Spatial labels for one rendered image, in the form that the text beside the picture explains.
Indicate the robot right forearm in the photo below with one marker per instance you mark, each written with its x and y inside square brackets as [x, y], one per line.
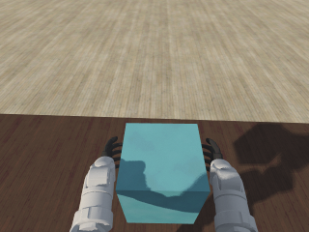
[231, 208]

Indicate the carton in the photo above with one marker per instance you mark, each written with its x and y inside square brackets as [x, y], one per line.
[162, 175]

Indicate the left robot hand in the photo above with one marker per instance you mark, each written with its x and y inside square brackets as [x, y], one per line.
[107, 151]

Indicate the right robot hand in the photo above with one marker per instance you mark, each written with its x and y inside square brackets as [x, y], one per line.
[214, 154]

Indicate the robot left forearm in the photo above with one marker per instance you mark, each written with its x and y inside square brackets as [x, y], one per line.
[95, 209]

